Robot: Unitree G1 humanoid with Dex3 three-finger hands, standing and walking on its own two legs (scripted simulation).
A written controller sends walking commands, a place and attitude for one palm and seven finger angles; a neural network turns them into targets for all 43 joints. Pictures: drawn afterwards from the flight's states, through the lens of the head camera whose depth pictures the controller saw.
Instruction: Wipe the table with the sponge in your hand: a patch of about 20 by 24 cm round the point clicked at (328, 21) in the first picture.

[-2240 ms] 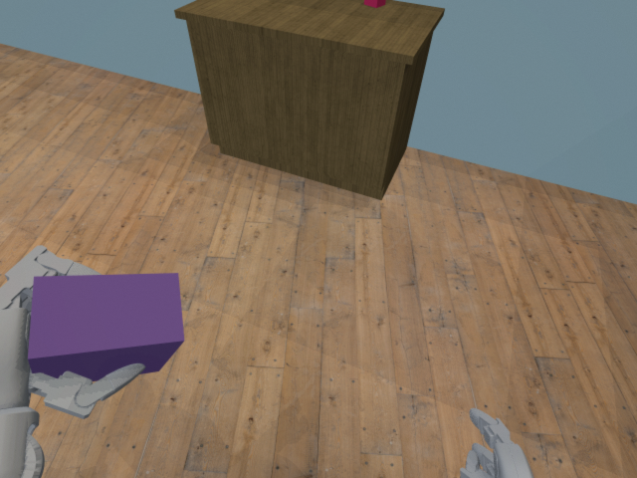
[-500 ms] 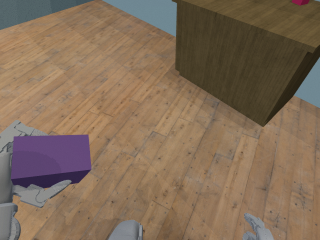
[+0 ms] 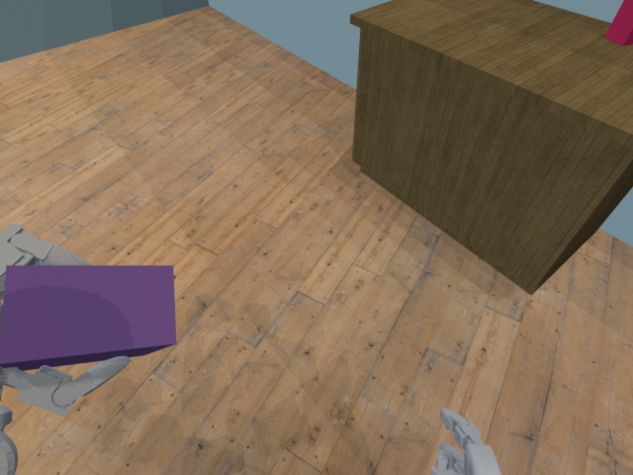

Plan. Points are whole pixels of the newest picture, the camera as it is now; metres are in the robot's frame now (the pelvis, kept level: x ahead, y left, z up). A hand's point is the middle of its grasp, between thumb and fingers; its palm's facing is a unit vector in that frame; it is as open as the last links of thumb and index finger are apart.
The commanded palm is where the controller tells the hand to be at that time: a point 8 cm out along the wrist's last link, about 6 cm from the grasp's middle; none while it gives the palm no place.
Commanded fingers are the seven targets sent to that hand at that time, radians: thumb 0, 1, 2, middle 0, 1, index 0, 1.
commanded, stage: walk to a spot facing it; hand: left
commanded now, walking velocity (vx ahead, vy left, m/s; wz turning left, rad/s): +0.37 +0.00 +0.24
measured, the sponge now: (112, 318) +0.22 +0.20 +0.17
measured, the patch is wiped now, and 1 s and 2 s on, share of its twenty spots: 0.00 0.00 0.00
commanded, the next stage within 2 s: none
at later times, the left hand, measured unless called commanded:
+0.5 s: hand (123, 213) +0.34 +0.24 +0.18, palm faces +0.51 -0.76 -0.41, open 10.8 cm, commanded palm +0.26 +0.27 +0.19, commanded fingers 0.00 0.10 1.30 -1.20 -1.60 -1.20 -1.60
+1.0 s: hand (177, 173) +0.41 +0.20 +0.18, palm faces +0.56 -0.70 -0.45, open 10.8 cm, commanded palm +0.34 +0.24 +0.19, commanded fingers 0.00 0.10 1.30 -1.20 -1.60 -1.20 -1.60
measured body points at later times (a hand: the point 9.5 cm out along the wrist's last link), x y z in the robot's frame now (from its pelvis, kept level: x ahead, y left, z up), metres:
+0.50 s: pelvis +0.13 -0.03 -0.01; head +0.15 -0.01 +0.44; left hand +0.30 +0.28 +0.20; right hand +0.34 -0.25 -0.08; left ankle +0.18 +0.10 -0.73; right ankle +0.09 -0.14 -0.66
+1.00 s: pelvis +0.26 -0.07 +0.01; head +0.29 -0.07 +0.46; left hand +0.37 +0.24 +0.20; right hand +0.48 -0.30 -0.08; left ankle +0.29 +0.08 -0.68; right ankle +0.28 -0.17 -0.73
